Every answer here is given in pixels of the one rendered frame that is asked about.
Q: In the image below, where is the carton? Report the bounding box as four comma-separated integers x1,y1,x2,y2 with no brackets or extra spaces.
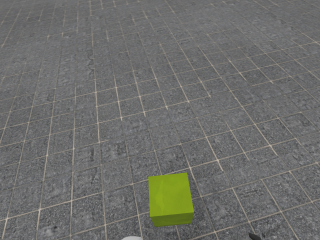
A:
148,172,194,227

